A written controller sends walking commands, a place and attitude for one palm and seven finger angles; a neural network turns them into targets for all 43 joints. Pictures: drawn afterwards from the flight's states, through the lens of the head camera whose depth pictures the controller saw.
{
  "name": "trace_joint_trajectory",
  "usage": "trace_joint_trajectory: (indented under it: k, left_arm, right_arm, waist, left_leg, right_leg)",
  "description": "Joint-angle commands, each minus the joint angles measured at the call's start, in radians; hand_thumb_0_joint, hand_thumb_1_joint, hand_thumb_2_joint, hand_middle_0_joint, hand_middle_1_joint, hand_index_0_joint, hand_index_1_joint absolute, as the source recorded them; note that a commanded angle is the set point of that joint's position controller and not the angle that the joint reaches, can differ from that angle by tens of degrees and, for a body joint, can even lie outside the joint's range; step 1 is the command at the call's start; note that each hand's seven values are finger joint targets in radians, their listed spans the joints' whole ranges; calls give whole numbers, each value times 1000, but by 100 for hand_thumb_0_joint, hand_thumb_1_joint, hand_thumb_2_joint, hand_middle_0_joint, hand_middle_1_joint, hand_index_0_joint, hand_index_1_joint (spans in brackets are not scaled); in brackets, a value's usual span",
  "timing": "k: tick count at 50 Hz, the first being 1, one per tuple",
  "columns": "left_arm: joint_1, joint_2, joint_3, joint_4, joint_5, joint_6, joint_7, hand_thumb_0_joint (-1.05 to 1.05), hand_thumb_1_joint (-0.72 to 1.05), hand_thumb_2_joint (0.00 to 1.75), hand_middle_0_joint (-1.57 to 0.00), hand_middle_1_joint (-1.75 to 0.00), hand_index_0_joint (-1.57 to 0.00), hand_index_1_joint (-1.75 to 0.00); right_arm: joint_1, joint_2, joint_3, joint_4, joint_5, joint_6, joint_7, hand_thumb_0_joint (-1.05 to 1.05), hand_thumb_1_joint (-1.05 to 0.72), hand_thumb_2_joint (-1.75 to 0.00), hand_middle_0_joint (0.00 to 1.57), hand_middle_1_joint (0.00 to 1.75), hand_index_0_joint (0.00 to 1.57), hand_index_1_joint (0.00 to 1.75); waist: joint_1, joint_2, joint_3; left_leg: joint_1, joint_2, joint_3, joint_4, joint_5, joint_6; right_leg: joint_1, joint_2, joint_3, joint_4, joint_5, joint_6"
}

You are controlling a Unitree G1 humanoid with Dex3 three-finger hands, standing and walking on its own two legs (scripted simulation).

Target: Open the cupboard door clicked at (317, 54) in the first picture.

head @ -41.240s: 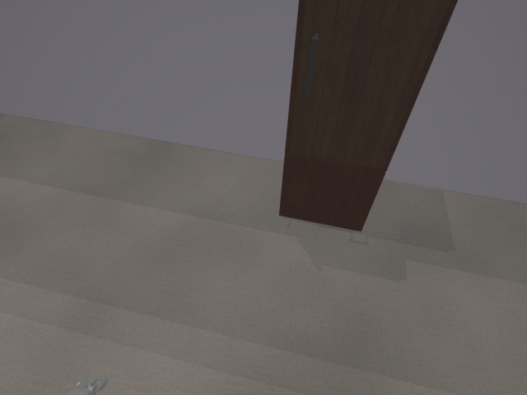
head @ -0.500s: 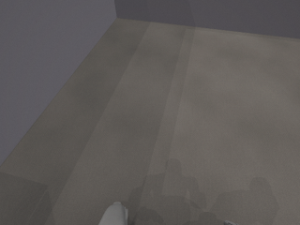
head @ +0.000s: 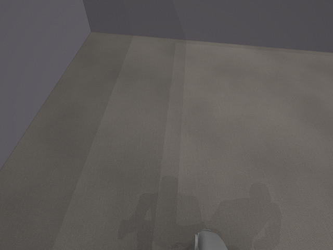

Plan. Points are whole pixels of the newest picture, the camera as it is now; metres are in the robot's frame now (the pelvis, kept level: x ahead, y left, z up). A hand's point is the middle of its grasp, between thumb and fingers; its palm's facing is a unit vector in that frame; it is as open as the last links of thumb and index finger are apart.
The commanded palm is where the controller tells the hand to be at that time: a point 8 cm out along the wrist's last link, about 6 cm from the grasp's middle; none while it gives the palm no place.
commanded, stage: walk to a spot facing it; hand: left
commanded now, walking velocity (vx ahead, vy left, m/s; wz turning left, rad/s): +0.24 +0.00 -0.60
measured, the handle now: out of the picture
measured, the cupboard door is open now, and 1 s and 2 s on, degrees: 44 44 44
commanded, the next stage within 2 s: turn to face it in 0.06 s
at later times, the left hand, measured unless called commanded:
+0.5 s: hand (149, 181) +0.33 +0.09 -0.16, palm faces -0.02 -0.99 -0.15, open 7.1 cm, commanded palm none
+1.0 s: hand (121, 188) +0.30 +0.17 -0.17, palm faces +0.30 -0.92 -0.26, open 7.4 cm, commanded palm none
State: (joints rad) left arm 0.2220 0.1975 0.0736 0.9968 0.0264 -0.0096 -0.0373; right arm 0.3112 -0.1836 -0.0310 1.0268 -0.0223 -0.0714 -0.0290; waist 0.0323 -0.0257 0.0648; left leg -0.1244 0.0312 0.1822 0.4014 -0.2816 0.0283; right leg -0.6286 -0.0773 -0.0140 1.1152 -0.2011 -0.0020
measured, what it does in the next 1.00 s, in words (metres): walks ahead, turning left: right foot, then left foot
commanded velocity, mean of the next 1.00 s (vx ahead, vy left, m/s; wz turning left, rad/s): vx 0.02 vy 0.00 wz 0.44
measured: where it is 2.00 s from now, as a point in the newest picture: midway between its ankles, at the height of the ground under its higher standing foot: (193, 235)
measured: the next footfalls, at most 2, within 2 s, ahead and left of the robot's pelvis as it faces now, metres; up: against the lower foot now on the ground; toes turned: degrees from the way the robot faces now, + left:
right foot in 0.22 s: +0.24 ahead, -0.14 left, +0.00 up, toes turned -12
left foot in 0.66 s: +0.30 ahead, +0.05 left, +0.00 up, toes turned +14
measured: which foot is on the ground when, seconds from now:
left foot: down 0.00-0.22, up 0.24-0.64, down 0.66-1.00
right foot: up 0.00-0.20, down 0.22-0.68, up 0.70-1.00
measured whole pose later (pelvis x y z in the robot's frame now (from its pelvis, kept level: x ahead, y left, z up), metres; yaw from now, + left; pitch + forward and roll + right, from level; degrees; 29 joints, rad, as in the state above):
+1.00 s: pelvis +0.27 -0.07 +0.00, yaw +16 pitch +2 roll -2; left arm 0.13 0.26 0.07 0.91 0.01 0.05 0.01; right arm 0.20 -0.22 -0.05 0.94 -0.02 0.03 0.00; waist -0.01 0.01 0.07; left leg -0.33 0.01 -0.05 0.51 -0.21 0.01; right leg -0.44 -0.06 0.01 0.88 -0.42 0.09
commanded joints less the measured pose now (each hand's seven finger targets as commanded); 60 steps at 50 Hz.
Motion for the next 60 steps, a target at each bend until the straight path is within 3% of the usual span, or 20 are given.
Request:
trace_joint_trajectory:
  k: [1,6,9,10,11,12,15,19,28,31,32,34,35,41,49,52,53,55,57,60]
  left_arm:
    - [-91,-6,-7,-88,2,4,-21,0,90,90,-20,-30,-20,-30]
    - [-200,35,-3,-128,-5,5,-24,0,90,90,-20,-30,-20,-30]
    - [10,77,1,-74,1,-15,-9,0,90,90,-20,-30,-20,-30]
    - [174,142,18,-22,9,-34,7,0,90,90,-20,-30,-20,-30]
    - [295,258,44,8,2,-47,26,0,90,90,-20,-30,-20,-30]
    - [258,273,32,1,-27,-44,40,0,90,90,-20,-30,-20,-30]
    - [36,147,-11,-51,-24,-38,58,0,90,90,-20,-30,-20,-30]
    - [-69,96,-27,-68,-18,-50,57,0,90,90,-20,-30,-20,-30]
    - [-22,104,10,-67,-3,-27,66,0,90,90,-20,-30,-20,-30]
    - [-19,136,20,-79,-11,-21,62,0,90,90,-20,-30,-20,-30]
    - [-27,142,19,-86,-16,-16,59,0,90,90,-20,-30,-20,-30]
    - [-81,71,-1,-164,-27,-2,57,0,90,90,-20,-30,-20,-30]
    - [-127,108,3,-189,-12,11,63,0,90,90,-20,-30,-20,-30]
    - [-72,96,12,-134,-10,36,46,0,90,90,-20,-30,-20,-30]
    - [-99,110,3,-172,-15,34,47,0,90,90,-20,-30,-20,-30]
    - [-4,131,10,-152,-18,23,51,0,90,90,-20,-30,-20,-30]
    - [47,175,20,-145,-13,12,57,0,90,90,-20,-30,-20,-30]
    - [61,315,41,-156,3,5,71,0,90,90,-20,-30,-20,-30]
    - [-42,217,18,-179,-2,2,75,0,90,90,-20,-30,-20,-30]
    - [-64,170,3,-186,-5,0,72,0,90,90,-20,-30,-20,-30]
  right_arm:
    - [104,-124,-21,-36,-5,-16,3,0,-90,-90,20,30,20,30]
    - [159,-156,-18,-10,-14,0,-3,0,-90,-90,20,30,20,30]
    - [138,-176,-11,-8,-7,8,-4,0,-90,-90,20,30,20,30]
    - [123,-155,-6,-16,9,6,2,0,-90,-90,20,30,20,30]
    - [204,-84,2,-29,34,6,1,0,-90,-90,20,30,20,30]
    - [170,-121,-1,-35,38,17,-3,0,-90,-90,20,30,20,30]
    - [101,-66,-1,-10,21,51,-2,0,-90,-90,20,30,20,30]
    - [191,-7,5,34,15,92,12,0,-90,-90,20,30,20,30]
    - [-49,-16,-17,-76,7,98,35,0,-90,-90,20,30,20,30]
    - [-27,-55,-23,-91,-2,92,38,0,-90,-90,20,30,20,30]
    - [30,-95,-34,-83,-5,89,37,0,-90,-90,20,30,20,30]
    - [129,-266,-70,-91,-10,78,18,0,-90,-90,20,30,20,30]
    - [129,-276,-72,-82,-8,85,11,0,-90,-90,20,30,20,30]
    - [-56,-228,-58,-146,0,67,-3,0,-90,-90,20,30,20,30]
    - [-89,-262,-87,-155,-4,92,18,0,-90,-90,20,30,20,30]
    - [-149,-260,-94,-179,4,101,21,0,-90,-90,20,30,20,30]
    - [-170,-232,-91,-192,13,102,25,0,-90,-90,20,30,20,30]
    - [-196,-157,-80,-235,15,104,34,0,-90,-90,20,30,20,30]
    - [-171,-163,-82,-206,5,119,43,0,-90,-90,20,30,20,30]
    - [-168,-142,-70,-184,7,130,54,0,-90,-90,20,30,20,30]
  waist:
    - [-44,126,23]
    - [-62,134,52]
    - [43,124,-67]
    - [111,36,-185]
    - [113,-246,-394]
    - [93,-175,-424]
    - [-14,-72,-120]
    - [-103,-70,-111]
    - [-38,-109,-56]
    - [-59,-63,-99]
    - [-93,8,-135]
    - [-141,390,-196]
    - [-138,224,-201]
    - [-44,140,-145]
    - [-62,219,-130]
    - [-16,198,-135]
    - [12,109,-143]
    - [34,-292,-110]
    - [-37,-179,-55]
    - [-55,-225,-56]
  left_leg:
    - [-28,247,-36,-188,407,67]
    - [57,303,2,-113,596,59]
    - [22,264,26,209,873,25]
    - [-155,200,47,456,699,-17]
    - [-424,-5,33,842,-268,-75]
    - [-414,31,-151,953,-362,-59]
    - [-388,102,-204,882,-187,-65]
    - [-267,84,-150,680,-79,-77]
    - [-345,70,-79,389,-94,-76]
    - [-218,26,-48,196,27,-55]
    - [-90,33,-77,118,192,-36]
    - [106,444,-649,-6,926,236]
    - [74,444,-587,6,747,257]
    - [-44,225,-389,-36,484,121]
    - [-94,186,-464,-30,310,120]
    - [-206,135,-472,39,264,78]
    - [-303,85,-436,108,154,31]
    - [-511,-81,-209,597,-357,-72]
    - [-498,-12,-250,812,-238,-68]
    - [-463,10,-179,787,-161,-100]
  right_leg:
    - [30,-14,-66,-233,107,-4]
    - [97,20,-99,-389,49,-49]
    - [440,92,-128,-517,41,-90]
    - [745,-8,-16,-554,240,-131]
    - [1033,-368,459,-608,622,-266]
    - [941,-405,439,-680,716,-303]
    - [519,-297,156,-766,661,-208]
    - [385,-220,-66,-816,595,-146]
    - [504,-277,-117,-732,506,-139]
    - [522,-256,-169,-569,527,-83]
    - [454,-233,-193,-448,443,-42]
    - [70,-1,-133,-2,-504,77]
    - [75,-8,-3,85,-484,59]
    - [71,-1,20,48,-184,91]
    - [226,56,-19,-337,-236,88]
    - [424,81,-38,-582,-83,75]
    - [550,18,16,-727,-30,61]
    - [532,-439,434,-896,25,-129]
    - [419,-334,256,-849,67,-145]
    - [452,-237,41,-770,351,-105]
